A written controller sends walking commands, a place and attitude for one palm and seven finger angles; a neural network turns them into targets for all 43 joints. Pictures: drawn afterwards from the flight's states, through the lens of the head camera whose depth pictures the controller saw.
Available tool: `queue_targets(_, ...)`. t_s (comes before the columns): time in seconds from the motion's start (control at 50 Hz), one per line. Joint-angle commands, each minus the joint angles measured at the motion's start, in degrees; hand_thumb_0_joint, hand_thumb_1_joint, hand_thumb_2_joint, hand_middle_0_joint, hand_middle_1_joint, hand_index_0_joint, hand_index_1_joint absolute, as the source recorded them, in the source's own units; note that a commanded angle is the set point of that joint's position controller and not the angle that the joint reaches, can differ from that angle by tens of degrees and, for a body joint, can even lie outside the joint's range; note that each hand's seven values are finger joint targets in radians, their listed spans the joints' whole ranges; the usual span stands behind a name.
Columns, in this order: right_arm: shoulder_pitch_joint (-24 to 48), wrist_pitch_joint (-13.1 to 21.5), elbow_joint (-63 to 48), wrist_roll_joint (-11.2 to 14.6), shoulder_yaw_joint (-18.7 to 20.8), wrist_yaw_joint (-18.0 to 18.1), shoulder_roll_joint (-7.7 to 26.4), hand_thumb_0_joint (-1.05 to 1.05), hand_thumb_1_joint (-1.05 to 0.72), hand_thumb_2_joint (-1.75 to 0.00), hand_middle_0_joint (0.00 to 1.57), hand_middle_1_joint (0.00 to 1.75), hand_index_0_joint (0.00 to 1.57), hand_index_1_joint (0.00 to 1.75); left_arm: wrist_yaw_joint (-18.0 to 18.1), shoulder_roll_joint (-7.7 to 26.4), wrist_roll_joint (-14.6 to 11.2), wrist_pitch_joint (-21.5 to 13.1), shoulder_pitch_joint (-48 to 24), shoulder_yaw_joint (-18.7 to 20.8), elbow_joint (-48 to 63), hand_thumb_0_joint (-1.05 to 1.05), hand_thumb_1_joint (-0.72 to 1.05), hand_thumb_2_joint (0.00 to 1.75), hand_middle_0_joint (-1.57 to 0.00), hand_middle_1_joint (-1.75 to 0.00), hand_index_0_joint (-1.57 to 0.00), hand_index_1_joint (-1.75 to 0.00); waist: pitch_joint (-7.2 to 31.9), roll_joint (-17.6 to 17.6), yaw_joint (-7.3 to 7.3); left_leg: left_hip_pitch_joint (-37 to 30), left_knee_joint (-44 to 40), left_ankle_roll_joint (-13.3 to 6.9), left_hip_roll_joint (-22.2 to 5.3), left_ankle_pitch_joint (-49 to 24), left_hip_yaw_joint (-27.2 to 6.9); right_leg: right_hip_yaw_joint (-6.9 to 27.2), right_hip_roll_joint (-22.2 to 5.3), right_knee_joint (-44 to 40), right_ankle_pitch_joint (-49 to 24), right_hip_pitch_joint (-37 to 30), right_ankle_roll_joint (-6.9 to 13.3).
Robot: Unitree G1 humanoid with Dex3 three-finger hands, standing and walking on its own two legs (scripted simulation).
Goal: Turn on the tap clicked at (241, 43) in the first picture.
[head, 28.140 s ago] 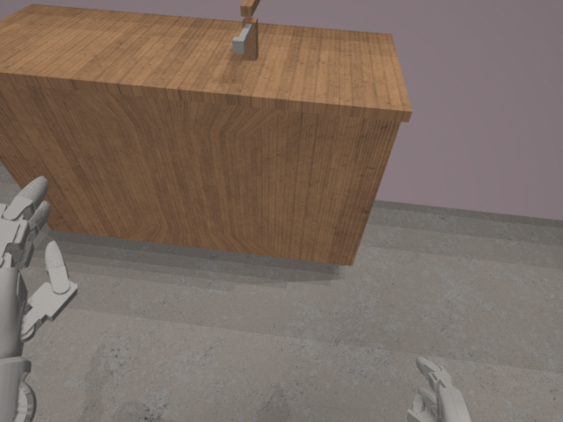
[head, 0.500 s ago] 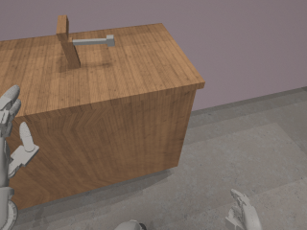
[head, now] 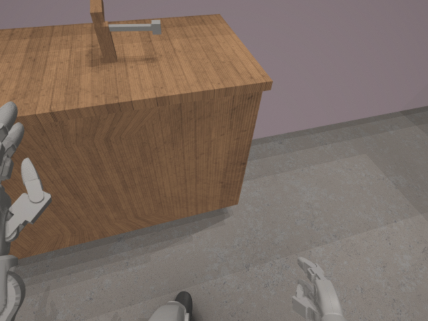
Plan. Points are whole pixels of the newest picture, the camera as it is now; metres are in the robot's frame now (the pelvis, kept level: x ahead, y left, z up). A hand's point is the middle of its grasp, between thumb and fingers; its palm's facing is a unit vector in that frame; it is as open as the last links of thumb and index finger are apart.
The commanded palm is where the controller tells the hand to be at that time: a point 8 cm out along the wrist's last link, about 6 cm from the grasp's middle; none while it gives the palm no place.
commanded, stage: stop stepping back and stand still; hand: left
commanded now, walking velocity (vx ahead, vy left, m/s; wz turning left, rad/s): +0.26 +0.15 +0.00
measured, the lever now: (156, 27) +0.80 +0.25 +0.16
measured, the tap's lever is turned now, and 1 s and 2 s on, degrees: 81 81 81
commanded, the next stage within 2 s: stand and check the lever's angle in 1.56 s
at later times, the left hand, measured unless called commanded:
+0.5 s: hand (32, 273) +0.13 +0.21 +0.20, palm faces +0.37 -0.84 -0.39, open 7.4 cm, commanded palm +0.08 +0.26 +0.20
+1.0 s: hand out of the picture +0.14 +0.26 +0.19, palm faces +0.41 -0.83 -0.38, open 7.4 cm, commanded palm +0.09 +0.29 +0.20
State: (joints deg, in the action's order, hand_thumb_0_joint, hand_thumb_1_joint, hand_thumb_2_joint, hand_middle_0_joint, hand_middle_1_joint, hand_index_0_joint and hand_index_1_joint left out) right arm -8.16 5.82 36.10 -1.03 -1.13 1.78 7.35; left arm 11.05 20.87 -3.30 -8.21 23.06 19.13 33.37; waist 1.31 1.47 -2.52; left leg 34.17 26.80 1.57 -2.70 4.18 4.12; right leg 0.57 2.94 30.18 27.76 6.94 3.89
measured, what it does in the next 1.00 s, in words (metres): steps on the spot: left foot, then left foot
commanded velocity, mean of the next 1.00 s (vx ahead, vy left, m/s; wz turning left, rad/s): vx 0.14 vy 0.04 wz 0.00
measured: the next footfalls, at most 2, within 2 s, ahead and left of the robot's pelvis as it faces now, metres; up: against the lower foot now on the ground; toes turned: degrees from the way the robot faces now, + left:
left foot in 0.18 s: +0.04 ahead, +0.09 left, +0.00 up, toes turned +2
left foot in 0.80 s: -0.02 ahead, +0.14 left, +0.00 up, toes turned +4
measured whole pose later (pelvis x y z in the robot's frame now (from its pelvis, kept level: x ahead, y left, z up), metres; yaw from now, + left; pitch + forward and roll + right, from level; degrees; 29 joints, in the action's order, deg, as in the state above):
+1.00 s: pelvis -0.08 +0.02 +0.02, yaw -1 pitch -1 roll +0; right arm -9.6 6.4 34.3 0.6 0.9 3.4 12.1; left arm 9.4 20.4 -3.4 -9.1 25.8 19.7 27.0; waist -2.2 -1.2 -0.9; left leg 14.4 31.6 0.6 -3.2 15.6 4.1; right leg -3.6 0.9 30.4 18.0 11.0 1.7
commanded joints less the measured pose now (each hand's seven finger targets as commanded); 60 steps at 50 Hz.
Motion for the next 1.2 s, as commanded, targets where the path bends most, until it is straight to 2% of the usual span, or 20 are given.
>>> queue_targets(0.0,4.2,1.4,-7.0,0.6,2.1,1.5,8.5,0.00,-0.90,-0.90,0.20,0.30,0.20,0.30,0.9,16.9,0.2,-5.2,-3.0,11.7,11.3,0.00,0.90,0.90,-0.20,-0.30,-0.20,-0.30,4.6,4.9,1.04,-3.1,33.3,1.8,2.9,19.7,-4.4,16.3,-22.2,-16.0,-39.8,11.0,5.2)
queue_targets(0.02,1.1,1.5,-7.6,1.7,2.6,1.5,8.2,0.00,-0.90,-0.90,0.20,0.30,0.20,0.30,-0.6,11.5,0.4,-3.9,1.7,7.6,5.6,0.00,0.90,0.90,-0.20,-0.30,-0.20,-0.30,8.8,8.2,1.91,-0.6,30.6,0.9,4.0,15.0,-4.6,8.3,-16.1,-7.9,-54.2,-0.8,1.2)
queue_targets(0.04,2.5,1.8,-9.7,2.5,3.5,1.2,9.6,0.00,-0.90,-0.90,0.20,0.30,0.20,0.30,-1.8,11.7,0.2,-2.6,-1.4,7.4,7.3,0.00,0.90,0.90,-0.20,-0.30,-0.20,-0.30,10.0,13.2,2.28,-2.5,26.7,0.2,3.9,12.0,-4.4,7.7,-13.3,-4.0,-56.5,-3.4,-0.9)
queue_targets(0.08,3.0,1.3,-9.2,2.2,2.6,2.1,9.3,0.00,-0.90,-0.90,0.20,0.30,0.20,0.30,-1.8,10.8,0.1,-2.2,1.3,8.4,3.1,0.00,0.90,0.90,-0.20,-0.30,-0.20,-0.30,6.2,8.1,2.36,-9.6,16.4,-1.3,3.4,9.2,-1.2,6.1,-13.8,-3.4,-55.2,-0.8,0.9)
queue_targets(0.12,2.2,1.4,-8.2,2.2,2.8,2.2,9.9,0.00,-0.90,-0.90,0.20,0.30,0.20,0.30,-1.8,9.4,-0.1,-2.1,-1.2,6.7,1.9,0.00,0.90,0.90,-0.20,-0.30,-0.20,-0.30,6.4,1.2,2.96,-19.3,5.7,-2.6,3.7,4.0,-0.1,5.5,-12.7,-2.5,-45.7,2.3,-0.5)
queue_targets(0.18,0.8,2.1,-8.4,2.7,3.9,2.5,12.9,0.00,-0.90,-0.90,0.20,0.30,0.20,0.30,-0.9,7.9,-0.1,-1.5,-4.8,3.7,2.4,0.00,0.90,0.90,-0.20,-0.30,-0.20,-0.30,6.9,-4.4,2.67,-29.0,-1.8,-5.8,-5.3,1.3,-9.2,3.1,-5.9,1.3,-16.6,9.3,-3.5)
queue_targets(0.2,1.5,2.0,-9.0,2.9,4.2,2.5,13.6,0.00,-0.90,-0.90,0.20,0.30,0.20,0.30,-0.5,8.2,0.0,-1.3,-5.9,3.4,2.8,0.00,0.90,0.90,-0.20,-0.30,-0.20,-0.30,4.6,-5.9,2.47,-29.3,-3.5,-6.6,-7.9,9.3,-13.6,3.0,-4.1,0.3,-6.5,13.2,-3.7)
queue_targets(0.26,1.5,2.5,-8.4,0.6,3.3,3.0,11.9,0.00,-0.90,-0.90,0.20,0.30,0.20,0.30,0.4,10.1,1.1,-2.6,-7.8,4.4,9.7,0.00,0.90,0.90,-0.20,-0.30,-0.20,-0.30,-0.2,-16.7,3.60,-20.7,-17.8,-7.0,-11.7,30.2,-25.7,-1.4,-1.5,12.5,0.4,14.9,-2.9)
queue_targets(0.36,2.2,2.3,-9.0,0.4,4.0,2.7,12.2,0.00,-0.90,-0.90,0.20,0.30,0.20,0.30,0.9,9.4,1.4,-1.9,-0.6,6.1,7.5,0.00,0.90,0.90,-0.20,-0.30,-0.20,-0.30,1.9,-11.2,1.82,-4.7,-13.4,-4.6,-6.4,37.0,-12.1,-5.8,-0.8,-0.7,-1.7,-5.2,-1.0)
queue_targets(0.38,2.3,1.6,-9.4,0.5,4.3,2.6,11.8,0.00,-0.90,-0.90,0.20,0.30,0.20,0.30,0.8,9.2,1.7,-1.9,1.8,6.2,6.0,0.00,0.90,0.90,-0.20,-0.30,-0.20,-0.30,1.9,-5.7,1.49,-1.3,-3.4,-3.6,-2.6,35.5,-8.3,-0.9,-3.8,-6.7,0.1,-7.2,1.1)
queue_targets(0.4,2.5,0.7,-10.0,0.4,4.5,2.4,10.8,0.00,-0.90,-0.90,0.20,0.30,0.20,0.30,0.5,9.9,1.7,-1.8,3.4,6.9,4.5,0.00,0.90,0.90,-0.20,-0.30,-0.20,-0.30,0.3,6.0,1.29,3.6,15.3,-2.3,1.9,28.8,-3.7,17.0,-13.8,-15.9,10.8,-3.9,6.0)
queue_targets(0.42,2.0,0.6,-9.3,0.9,4.8,2.3,11.2,0.00,-0.90,-0.90,0.20,0.30,0.20,0.30,-0.1,10.3,1.1,-2.3,1.3,7.2,5.8,0.00,0.90,0.90,-0.20,-0.30,-0.20,-0.30,-2.2,12.4,1.34,5.4,32.1,-1.0,3.8,22.7,-2.7,31.7,-24.2,-24.2,10.2,2.0,9.8)
queue_targets(0.46,-1.0,1.7,-7.8,1.1,4.8,1.9,11.3,0.00,-0.90,-0.90,0.20,0.30,0.20,0.30,-0.7,10.0,0.3,-3.7,0.4,8.2,5.0,0.00,0.90,0.90,-0.20,-0.30,-0.20,-0.30,0.8,6.1,3.67,4.5,38.8,-0.5,1.5,17.2,-6.3,23.4,-21.3,-18.8,-6.2,0.6,8.5)
queue_targets(0.54,-0.1,1.4,-6.4,1.4,4.3,2.5,11.0,0.00,-0.90,-0.90,0.20,0.30,0.20,0.30,-1.4,8.1,0.3,-4.8,-2.6,5.4,-2.4,0.00,0.90,0.90,-0.20,-0.30,-0.20,-0.30,-2.4,0.6,4.24,1.1,31.8,-0.5,-0.8,11.4,-3.9,11.0,-17.2,-17.2,-10.0,5.0,4.5)
queue_targets(0.68,1.4,4.6,-8.1,1.3,4.4,2.6,10.7,0.00,-0.90,-0.90,0.20,0.30,0.20,0.30,-0.7,9.6,0.3,-6.1,-4.2,5.2,3.8,0.00,0.90,0.90,-0.20,-0.30,-0.20,-0.30,0.7,7.5,1.24,-14.8,7.9,-2.7,1.6,12.4,1.5,9.2,-17.0,-12.3,-19.6,1.5,2.4)
queue_targets(0.72,1.1,4.9,-8.5,1.2,4.5,2.3,10.8,0.00,-0.90,-0.90,0.20,0.30,0.20,0.30,-0.5,9.9,0.0,-5.9,-2.8,6.0,6.4,0.00,0.90,0.90,-0.20,-0.30,-0.20,-0.30,1.6,5.4,1.48,-20.4,1.6,-3.0,1.8,8.4,0.9,7.9,-15.5,-9.1,-20.6,2.6,1.1)
queue_targets(0.78,1.5,4.4,-9.1,1.5,5.2,2.2,12.6,0.00,-0.90,-0.90,0.20,0.30,0.20,0.30,-0.2,9.4,-0.2,-5.7,-0.9,6.6,8.6,0.00,0.90,0.90,-0.20,-0.30,-0.20,-0.30,4.5,-5.1,1.37,-28.3,-1.2,-5.2,-5.7,-4.3,-7.1,2.7,-8.5,-2.4,-21.0,6.4,-2.9)
queue_targets(0.84,1.2,3.4,-9.1,1.8,4.9,2.2,12.2,0.00,-0.90,-0.90,0.20,0.30,0.20,0.30,-0.5,9.5,-0.1,-4.5,1.6,8.0,5.2,0.00,0.90,0.90,-0.20,-0.30,-0.20,-0.30,2.2,-7.2,2.07,-24.3,1.1,-4.7,-5.1,-2.9,-5.9,2.1,-6.5,-4.2,-21.7,6.5,-3.4)
queue_targets(0.96,1.5,2.8,-10.1,1.9,4.3,1.7,11.6,0.00,-0.90,-0.90,0.20,0.30,0.20,0.30,-1.1,7.4,0.0,-4.2,-0.2,5.3,5.0,0.00,0.90,0.90,-0.20,-0.30,-0.20,-0.30,5.1,-2.4,2.45,-24.6,2.0,-3.3,-4.4,-7.9,-4.3,1.9,-7.1,-3.8,-31.5,2.8,-3.2)
queue_targets(1.18,3.0,1.9,-11.6,1.2,3.0,2.0,10.6,0.00,-0.90,-0.90,0.20,0.30,0.20,0.30,-0.6,8.6,0.1,-3.7,-0.5,6.1,8.6,0.00,0.90,0.90,-0.20,-0.30,-0.20,-0.30,5.9,-6.7,1.83,-23.3,-3.5,-3.0,-4.5,-2.2,-5.2,-0.1,-5.5,-6.1,-25.3,1.4,-3.8)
